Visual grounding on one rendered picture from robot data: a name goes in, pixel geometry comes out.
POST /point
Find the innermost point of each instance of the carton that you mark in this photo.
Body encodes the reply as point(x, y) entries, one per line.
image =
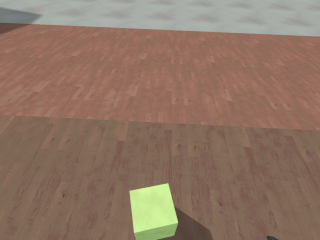
point(153, 212)

